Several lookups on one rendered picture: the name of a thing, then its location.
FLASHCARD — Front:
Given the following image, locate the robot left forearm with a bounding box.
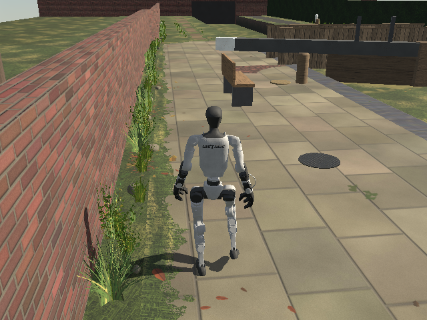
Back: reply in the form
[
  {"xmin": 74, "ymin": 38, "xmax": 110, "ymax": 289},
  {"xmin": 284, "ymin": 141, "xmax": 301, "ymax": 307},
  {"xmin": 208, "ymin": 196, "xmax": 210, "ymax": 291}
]
[{"xmin": 175, "ymin": 161, "xmax": 188, "ymax": 188}]

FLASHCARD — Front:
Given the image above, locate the robot head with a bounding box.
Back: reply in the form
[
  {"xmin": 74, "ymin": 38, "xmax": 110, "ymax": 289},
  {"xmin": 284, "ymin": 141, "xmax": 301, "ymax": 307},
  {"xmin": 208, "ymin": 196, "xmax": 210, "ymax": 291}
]
[{"xmin": 202, "ymin": 106, "xmax": 226, "ymax": 138}]

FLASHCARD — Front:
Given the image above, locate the right robot thigh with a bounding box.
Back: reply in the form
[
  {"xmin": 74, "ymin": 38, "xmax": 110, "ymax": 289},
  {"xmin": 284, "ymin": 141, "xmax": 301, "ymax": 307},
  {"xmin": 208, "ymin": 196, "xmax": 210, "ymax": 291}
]
[{"xmin": 222, "ymin": 185, "xmax": 236, "ymax": 217}]

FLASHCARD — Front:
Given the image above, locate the left robot hand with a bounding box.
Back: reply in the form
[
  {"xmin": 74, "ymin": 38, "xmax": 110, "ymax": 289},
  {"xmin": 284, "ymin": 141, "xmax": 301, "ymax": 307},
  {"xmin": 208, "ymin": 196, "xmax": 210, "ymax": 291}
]
[{"xmin": 173, "ymin": 185, "xmax": 188, "ymax": 201}]

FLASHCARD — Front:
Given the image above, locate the right robot upper arm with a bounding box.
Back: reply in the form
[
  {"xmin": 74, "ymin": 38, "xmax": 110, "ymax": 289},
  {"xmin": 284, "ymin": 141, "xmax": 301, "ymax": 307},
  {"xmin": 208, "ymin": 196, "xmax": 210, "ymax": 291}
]
[{"xmin": 228, "ymin": 135, "xmax": 245, "ymax": 173}]

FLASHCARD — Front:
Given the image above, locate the right robot hand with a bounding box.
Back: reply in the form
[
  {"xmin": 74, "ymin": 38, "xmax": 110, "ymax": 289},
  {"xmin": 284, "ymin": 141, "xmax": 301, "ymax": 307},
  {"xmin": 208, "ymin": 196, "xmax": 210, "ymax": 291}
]
[{"xmin": 239, "ymin": 192, "xmax": 254, "ymax": 209}]

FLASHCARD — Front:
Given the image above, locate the robot right forearm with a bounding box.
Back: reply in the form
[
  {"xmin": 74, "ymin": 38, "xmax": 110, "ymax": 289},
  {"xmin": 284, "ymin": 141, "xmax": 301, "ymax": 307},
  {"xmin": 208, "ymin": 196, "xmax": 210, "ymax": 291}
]
[{"xmin": 239, "ymin": 163, "xmax": 253, "ymax": 194}]

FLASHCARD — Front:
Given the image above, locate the left robot upper arm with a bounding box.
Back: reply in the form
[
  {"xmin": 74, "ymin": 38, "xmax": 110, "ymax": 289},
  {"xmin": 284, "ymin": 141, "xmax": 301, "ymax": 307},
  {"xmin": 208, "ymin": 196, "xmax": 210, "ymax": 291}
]
[{"xmin": 181, "ymin": 135, "xmax": 200, "ymax": 171}]

